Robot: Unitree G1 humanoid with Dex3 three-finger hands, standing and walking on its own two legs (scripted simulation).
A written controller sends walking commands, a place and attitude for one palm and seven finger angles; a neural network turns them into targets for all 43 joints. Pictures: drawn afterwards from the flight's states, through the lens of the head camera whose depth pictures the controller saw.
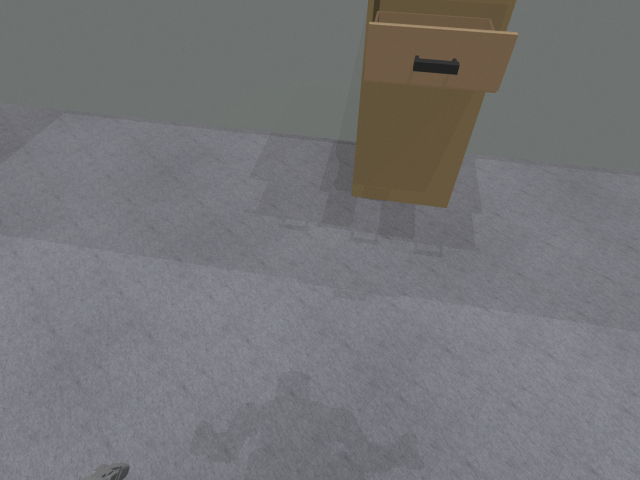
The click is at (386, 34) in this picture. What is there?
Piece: drawer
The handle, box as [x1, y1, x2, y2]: [413, 56, 459, 74]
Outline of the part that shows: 415,56 413,70 456,74 459,65 456,59 453,58 451,61 421,59 418,56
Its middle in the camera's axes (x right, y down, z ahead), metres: +0.33 -0.50 +1.10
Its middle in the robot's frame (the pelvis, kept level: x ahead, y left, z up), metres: +1.18 -0.27 +0.01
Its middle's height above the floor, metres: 0.78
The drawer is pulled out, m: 0.24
